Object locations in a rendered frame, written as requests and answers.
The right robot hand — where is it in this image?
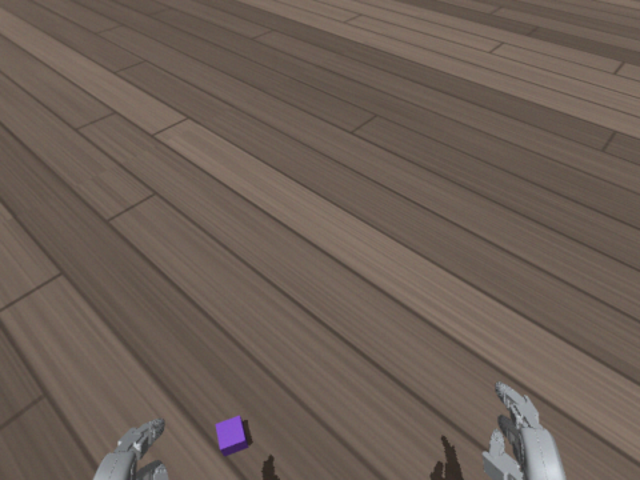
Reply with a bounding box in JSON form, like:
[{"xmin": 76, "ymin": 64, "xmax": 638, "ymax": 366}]
[{"xmin": 482, "ymin": 382, "xmax": 566, "ymax": 480}]

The cube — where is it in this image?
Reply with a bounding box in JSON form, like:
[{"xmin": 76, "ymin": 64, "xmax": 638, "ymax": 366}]
[{"xmin": 215, "ymin": 415, "xmax": 249, "ymax": 457}]

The left robot hand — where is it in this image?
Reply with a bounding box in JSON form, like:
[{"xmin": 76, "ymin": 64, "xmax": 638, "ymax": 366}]
[{"xmin": 93, "ymin": 418, "xmax": 169, "ymax": 480}]

